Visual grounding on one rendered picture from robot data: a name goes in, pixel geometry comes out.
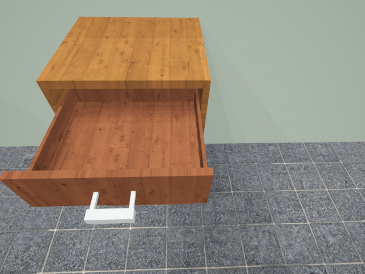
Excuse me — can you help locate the drawer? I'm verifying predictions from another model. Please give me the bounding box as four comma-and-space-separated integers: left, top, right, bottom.
0, 88, 213, 207

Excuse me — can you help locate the handle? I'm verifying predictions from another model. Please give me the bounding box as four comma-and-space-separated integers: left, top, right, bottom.
84, 191, 136, 224

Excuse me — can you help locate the cabinet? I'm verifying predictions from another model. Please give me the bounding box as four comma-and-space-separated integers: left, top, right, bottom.
36, 17, 211, 206

